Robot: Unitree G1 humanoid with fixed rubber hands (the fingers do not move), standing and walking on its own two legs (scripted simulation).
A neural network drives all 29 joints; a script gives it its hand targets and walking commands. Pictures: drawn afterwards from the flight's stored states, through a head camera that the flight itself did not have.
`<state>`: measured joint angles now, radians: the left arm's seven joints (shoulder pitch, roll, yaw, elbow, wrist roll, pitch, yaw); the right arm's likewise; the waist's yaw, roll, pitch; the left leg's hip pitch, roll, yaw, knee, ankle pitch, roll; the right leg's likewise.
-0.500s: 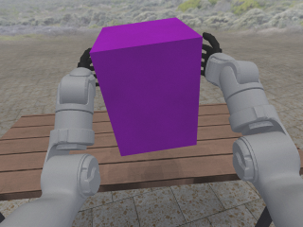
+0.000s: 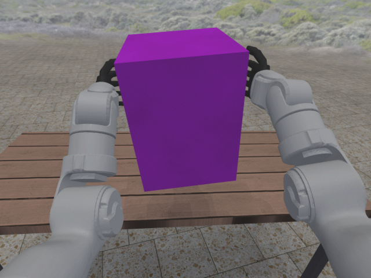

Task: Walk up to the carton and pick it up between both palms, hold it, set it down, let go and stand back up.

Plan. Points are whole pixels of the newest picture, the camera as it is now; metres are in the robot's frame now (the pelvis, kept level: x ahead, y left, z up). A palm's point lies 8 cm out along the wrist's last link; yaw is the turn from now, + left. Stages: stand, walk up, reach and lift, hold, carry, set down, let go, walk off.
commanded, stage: hold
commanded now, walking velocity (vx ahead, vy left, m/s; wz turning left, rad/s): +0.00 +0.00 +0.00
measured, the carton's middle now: (181, 107) +0.42 +0.03 +0.27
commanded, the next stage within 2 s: none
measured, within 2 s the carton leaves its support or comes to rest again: neither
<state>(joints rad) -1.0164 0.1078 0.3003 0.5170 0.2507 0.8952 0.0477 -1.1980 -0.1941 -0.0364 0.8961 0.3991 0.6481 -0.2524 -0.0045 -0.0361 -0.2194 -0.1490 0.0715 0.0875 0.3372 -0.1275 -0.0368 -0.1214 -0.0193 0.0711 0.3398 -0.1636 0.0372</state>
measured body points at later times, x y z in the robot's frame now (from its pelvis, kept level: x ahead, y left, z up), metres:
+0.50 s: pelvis +0.01 +0.00 +0.00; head -0.10 -0.01 +0.44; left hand +0.37 +0.17 +0.32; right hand +0.39 -0.13 +0.35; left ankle +0.04 +0.14 -0.75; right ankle +0.02 -0.15 -0.75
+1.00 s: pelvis +0.00 +0.00 +0.00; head -0.10 +0.01 +0.44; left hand +0.37 +0.18 +0.31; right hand +0.39 -0.12 +0.34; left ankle +0.04 +0.14 -0.75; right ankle +0.02 -0.15 -0.75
